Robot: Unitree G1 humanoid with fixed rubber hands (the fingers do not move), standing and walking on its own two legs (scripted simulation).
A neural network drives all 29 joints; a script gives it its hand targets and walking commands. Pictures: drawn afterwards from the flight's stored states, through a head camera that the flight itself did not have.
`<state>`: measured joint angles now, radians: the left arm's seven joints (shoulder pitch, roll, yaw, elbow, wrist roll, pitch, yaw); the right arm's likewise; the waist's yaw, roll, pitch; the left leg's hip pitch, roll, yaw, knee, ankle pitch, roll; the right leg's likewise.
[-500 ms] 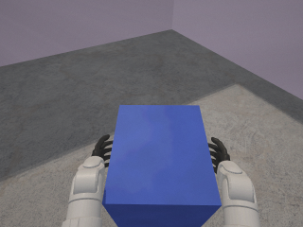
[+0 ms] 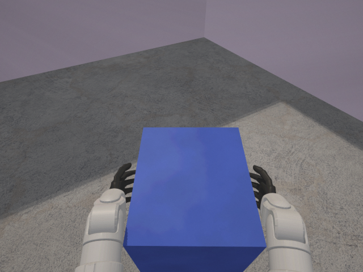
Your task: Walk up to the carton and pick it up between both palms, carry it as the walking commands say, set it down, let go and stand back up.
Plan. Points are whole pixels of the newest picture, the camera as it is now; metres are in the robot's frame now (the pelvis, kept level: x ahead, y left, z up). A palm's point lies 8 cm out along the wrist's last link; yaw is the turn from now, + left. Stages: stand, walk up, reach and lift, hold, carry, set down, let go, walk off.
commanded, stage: hold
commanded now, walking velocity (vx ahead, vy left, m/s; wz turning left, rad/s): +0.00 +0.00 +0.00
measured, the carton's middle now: (190, 202) +0.29 +0.00 -0.02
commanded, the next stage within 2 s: carry in 0.26 s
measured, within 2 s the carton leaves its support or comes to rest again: neither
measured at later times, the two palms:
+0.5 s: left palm (134, 192) +0.27 +0.13 +0.05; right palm (284, 203) +0.26 -0.20 +0.04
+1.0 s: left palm (206, 217) +0.22 -0.02 +0.06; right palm out of the picture +0.14 -0.34 +0.06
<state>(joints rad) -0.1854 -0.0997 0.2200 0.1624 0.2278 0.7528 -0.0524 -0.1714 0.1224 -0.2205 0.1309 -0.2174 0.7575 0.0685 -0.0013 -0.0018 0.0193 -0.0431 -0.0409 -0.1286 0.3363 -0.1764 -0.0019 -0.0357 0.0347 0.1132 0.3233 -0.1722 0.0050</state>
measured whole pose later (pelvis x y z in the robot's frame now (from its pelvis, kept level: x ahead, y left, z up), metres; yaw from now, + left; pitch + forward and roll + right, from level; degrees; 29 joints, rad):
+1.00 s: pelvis -0.07 -0.13 -0.02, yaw -15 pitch +4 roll -2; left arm -0.07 -0.10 0.15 -0.42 0.04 1.19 0.07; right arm -0.09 0.13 -0.15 -0.41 -0.08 1.18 -0.03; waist 0.02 0.03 -0.08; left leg -0.33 0.24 0.18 0.62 -0.33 -0.09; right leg -0.54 -0.04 -0.06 0.80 -0.37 0.04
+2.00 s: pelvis -0.28 -0.35 -0.02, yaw -48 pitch +3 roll -1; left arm -0.04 -0.12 0.14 -0.44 0.08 1.18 0.06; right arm -0.04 0.13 -0.16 -0.41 -0.05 1.14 -0.02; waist 0.01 -0.04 -0.08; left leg -0.39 0.10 0.19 0.67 -0.33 0.04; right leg -0.57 0.11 -0.07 0.84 -0.34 -0.03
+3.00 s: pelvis -0.63 -0.42 -0.03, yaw -84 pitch +3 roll -3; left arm -0.13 -0.13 0.14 -0.36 0.08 1.18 0.06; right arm -0.10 0.10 -0.18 -0.41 -0.08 1.20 -0.02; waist 0.03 0.07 -0.07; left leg -0.43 0.40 0.18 0.83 -0.45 -0.17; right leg -0.41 -0.01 -0.11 0.63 -0.24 0.01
